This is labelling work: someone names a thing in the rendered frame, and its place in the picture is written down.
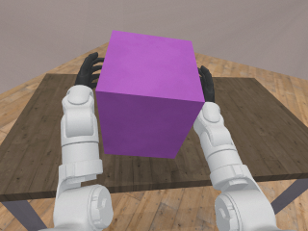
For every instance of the carton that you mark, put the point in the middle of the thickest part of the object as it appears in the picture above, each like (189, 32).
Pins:
(148, 95)

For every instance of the table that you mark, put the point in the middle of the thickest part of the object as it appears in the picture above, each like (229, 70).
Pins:
(270, 140)

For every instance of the robot left hand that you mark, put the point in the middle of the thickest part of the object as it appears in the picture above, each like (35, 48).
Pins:
(85, 76)

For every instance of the robot left forearm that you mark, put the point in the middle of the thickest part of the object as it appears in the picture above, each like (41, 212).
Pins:
(79, 140)

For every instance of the robot left upper arm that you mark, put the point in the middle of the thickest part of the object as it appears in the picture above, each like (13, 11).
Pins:
(87, 208)

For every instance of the robot right upper arm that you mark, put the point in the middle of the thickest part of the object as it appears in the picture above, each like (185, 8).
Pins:
(244, 210)

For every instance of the robot right forearm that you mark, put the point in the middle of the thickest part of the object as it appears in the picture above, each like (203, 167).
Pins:
(228, 173)

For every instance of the robot right hand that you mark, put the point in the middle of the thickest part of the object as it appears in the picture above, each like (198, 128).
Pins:
(207, 84)

